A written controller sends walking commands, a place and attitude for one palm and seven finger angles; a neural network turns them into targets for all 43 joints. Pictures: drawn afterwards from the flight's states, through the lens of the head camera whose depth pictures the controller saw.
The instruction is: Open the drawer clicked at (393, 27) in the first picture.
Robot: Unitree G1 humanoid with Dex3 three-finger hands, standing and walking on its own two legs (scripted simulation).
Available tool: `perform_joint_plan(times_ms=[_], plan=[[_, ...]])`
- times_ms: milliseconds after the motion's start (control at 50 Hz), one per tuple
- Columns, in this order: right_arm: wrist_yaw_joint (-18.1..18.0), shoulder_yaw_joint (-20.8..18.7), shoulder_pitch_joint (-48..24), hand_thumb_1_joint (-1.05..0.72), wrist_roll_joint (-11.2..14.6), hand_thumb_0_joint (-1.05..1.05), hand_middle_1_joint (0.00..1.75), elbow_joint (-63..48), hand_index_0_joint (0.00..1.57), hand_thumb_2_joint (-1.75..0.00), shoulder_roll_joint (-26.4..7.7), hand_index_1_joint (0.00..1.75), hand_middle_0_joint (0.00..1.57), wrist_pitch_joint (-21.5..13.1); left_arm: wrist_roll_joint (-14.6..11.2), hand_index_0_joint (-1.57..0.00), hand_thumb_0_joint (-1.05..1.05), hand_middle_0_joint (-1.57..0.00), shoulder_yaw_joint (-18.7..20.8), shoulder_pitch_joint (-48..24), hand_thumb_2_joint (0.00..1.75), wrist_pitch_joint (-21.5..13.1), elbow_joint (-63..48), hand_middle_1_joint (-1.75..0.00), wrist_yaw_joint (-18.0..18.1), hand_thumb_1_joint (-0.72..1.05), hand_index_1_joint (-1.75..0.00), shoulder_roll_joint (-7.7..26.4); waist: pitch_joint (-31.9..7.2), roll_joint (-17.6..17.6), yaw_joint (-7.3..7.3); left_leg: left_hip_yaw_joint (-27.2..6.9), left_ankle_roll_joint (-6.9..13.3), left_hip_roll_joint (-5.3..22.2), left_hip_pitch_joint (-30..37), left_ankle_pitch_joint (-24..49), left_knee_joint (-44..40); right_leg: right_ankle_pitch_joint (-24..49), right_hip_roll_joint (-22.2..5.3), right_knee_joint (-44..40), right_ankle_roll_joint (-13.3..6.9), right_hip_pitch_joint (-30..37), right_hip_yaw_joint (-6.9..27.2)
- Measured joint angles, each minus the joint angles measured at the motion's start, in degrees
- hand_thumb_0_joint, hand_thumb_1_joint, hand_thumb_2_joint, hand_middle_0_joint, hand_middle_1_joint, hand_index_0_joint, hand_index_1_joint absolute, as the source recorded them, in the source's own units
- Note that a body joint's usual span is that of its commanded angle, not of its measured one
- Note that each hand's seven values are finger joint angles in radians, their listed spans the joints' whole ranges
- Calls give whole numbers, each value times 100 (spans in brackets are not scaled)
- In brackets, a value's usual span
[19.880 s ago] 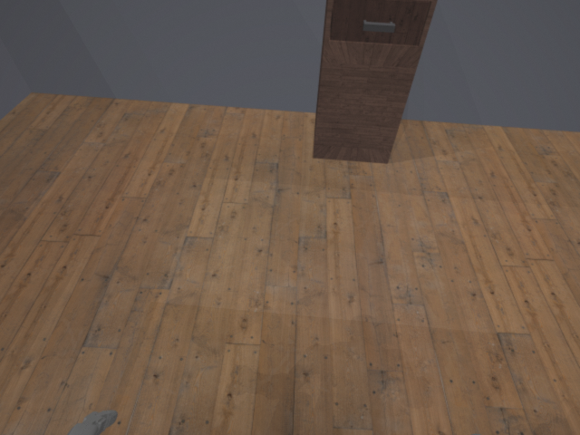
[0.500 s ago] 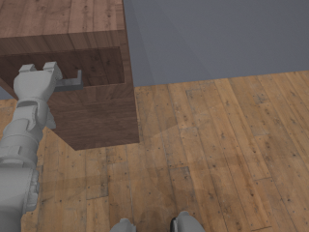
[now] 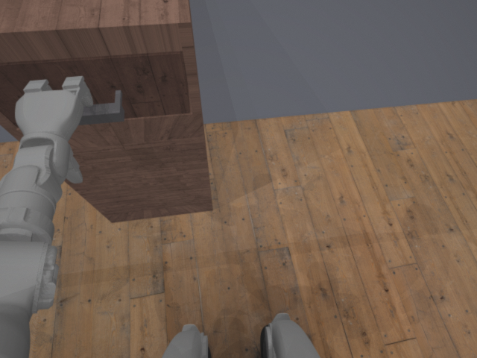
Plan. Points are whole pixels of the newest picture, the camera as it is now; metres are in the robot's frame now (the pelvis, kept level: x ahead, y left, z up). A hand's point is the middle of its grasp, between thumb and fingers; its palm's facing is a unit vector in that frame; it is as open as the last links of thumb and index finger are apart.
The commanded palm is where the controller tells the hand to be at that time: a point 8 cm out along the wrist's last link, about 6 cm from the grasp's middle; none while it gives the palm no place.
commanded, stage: lower the fingers behind the handle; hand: left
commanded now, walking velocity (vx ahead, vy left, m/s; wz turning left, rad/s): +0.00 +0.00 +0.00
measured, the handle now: (89, 106) +0.56 +0.27 +0.01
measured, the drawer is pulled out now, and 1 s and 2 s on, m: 0.00 0.00 0.00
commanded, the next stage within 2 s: lift the fingers back up to retry in 0.58 s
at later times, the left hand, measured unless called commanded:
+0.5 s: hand (68, 133) +0.49 +0.28 +0.02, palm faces -0.04 +0.03 -1.00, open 13.9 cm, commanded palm +0.48 +0.27 +0.04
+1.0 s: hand (66, 131) +0.49 +0.28 +0.03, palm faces -0.10 +0.00 -0.99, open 13.8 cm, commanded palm +0.48 +0.27 +0.09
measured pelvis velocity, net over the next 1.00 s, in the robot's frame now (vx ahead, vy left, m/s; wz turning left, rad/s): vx -0.01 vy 0.00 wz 0.00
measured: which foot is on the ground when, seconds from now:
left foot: down 0.00-1.00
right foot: down 0.00-1.00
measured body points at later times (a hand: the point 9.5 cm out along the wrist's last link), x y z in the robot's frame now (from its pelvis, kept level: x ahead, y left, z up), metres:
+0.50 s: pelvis -0.03 +0.00 -0.02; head +0.12 +0.00 +0.41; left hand +0.49 +0.28 +0.08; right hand -0.02 -0.28 -0.14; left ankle -0.01 +0.11 -0.67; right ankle +0.03 -0.14 -0.67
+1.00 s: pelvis -0.01 +0.00 +0.00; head +0.13 +0.00 +0.43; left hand +0.49 +0.28 +0.08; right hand -0.01 -0.28 -0.12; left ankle -0.01 +0.11 -0.67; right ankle +0.03 -0.14 -0.67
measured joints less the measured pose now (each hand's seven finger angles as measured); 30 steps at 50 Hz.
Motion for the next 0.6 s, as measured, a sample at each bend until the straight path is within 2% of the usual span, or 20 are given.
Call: perform_joint_plan(times_ms=[140,260,600], plan=[[-22,116,-59,-90,50,0,30,-113,20,-90,6,30,20,-43,-19,-30,0,-32,-93,-311,31,187,199,-124,-106,-49,-133,81,23,-27,-92,9,9,-13,-187,37,124,41,-12,120,4,-188,12],[-69,158,-43,-90,74,0,30,-223,20,-90,-28,30,20,-91,-38,-29,0,-32,-96,-463,31,199,202,-125,-283,-49,-134,211,33,-27,-148,19,11,-12,-403,28,309,43,-10,298,5,-407,26],[-137,196,56,-90,116,0,30,-220,20,-90,-25,30,20,-209,-87,-26,0,-30,-125,-599,31,191,105,-123,-401,-49,-133,337,71,-1,-168,-25,-12,-16,-706,31,539,38,-15,521,-18,-696,-10]])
